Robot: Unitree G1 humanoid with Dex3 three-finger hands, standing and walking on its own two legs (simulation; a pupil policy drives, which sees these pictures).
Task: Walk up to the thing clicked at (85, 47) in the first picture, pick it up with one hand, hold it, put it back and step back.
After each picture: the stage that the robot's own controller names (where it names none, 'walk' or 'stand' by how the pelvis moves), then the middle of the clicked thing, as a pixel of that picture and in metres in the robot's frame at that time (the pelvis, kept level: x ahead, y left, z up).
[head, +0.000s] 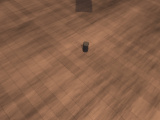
stand; (85, 47) +1.33 -0.09 -0.72
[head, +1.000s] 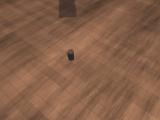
walk; (71, 55) +1.20 +0.16 -0.71
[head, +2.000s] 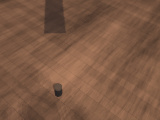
walk; (58, 90) +0.72 +0.16 -0.69
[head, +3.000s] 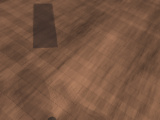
walk; out of the picture +0.43 +0.12 -0.71
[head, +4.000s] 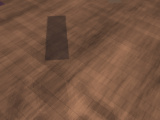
stand; out of the picture +0.36 +0.13 -0.72
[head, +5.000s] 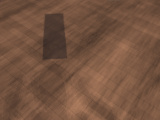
stand; out of the picture +0.33 +0.13 -0.72
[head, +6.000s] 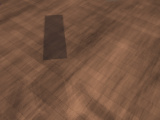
stand; out of the picture +0.37 +0.14 -0.73
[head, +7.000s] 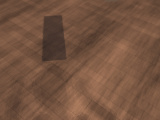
stand; out of the picture +0.35 +0.14 -0.73
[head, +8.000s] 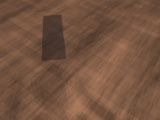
go down; out of the picture +0.34 +0.14 -0.73
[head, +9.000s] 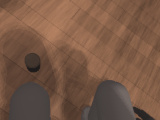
go down; (33, 63) +0.44 +0.15 -0.33
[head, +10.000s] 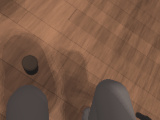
approach; (30, 65) +0.44 +0.16 -0.32
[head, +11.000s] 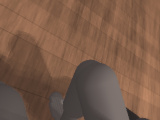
close in; out of the picture +0.44 +0.20 -0.23
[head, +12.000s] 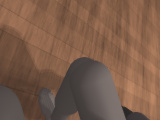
close; out of the picture +0.43 +0.22 -0.24
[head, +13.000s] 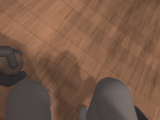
lift; (9, 67) +0.36 +0.22 -0.10
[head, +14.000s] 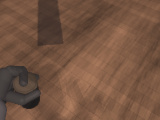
hold; (28, 91) +0.32 +0.16 +0.03
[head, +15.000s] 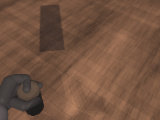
hold; (31, 99) +0.31 +0.17 -0.01
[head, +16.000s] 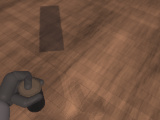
hold; (33, 95) +0.31 +0.16 +0.00
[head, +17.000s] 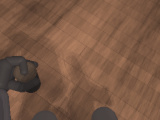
crouch; (28, 78) +0.37 +0.16 -0.08
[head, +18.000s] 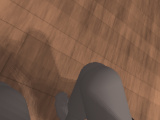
lower; out of the picture +0.42 +0.22 -0.22
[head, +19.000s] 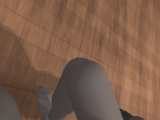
lower; out of the picture +0.44 +0.24 -0.24
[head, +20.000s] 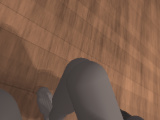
lower; out of the picture +0.44 +0.24 -0.24
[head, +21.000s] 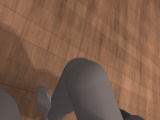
lower; out of the picture +0.44 +0.24 -0.25
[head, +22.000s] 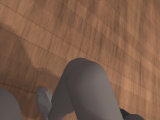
lower; out of the picture +0.44 +0.23 -0.25
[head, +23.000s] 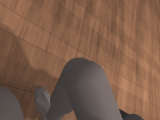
open; out of the picture +0.43 +0.21 -0.25
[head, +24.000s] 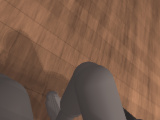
stand; out of the picture +0.43 +0.20 -0.24
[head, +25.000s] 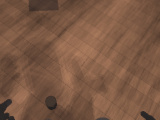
stand; (51, 103) +0.39 +0.13 -0.56
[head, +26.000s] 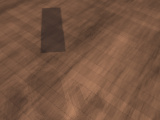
stand; out of the picture +0.37 +0.13 -0.66
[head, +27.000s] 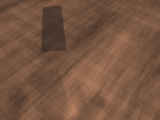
stand; out of the picture +0.36 +0.13 -0.66
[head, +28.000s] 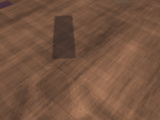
stand; out of the picture +0.37 +0.11 -0.72
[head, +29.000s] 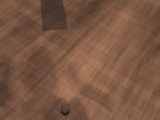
walk; (65, 109) +0.42 +0.07 -0.70
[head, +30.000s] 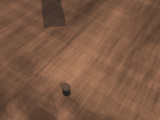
walk; (66, 89) +0.65 +0.10 -0.70
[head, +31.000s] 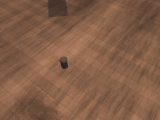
stand; (64, 62) +0.99 +0.18 -0.69
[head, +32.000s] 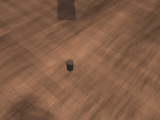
stand; (70, 65) +1.02 +0.08 -0.72
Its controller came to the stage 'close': yes
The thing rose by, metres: 0.71
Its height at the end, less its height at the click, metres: +0.00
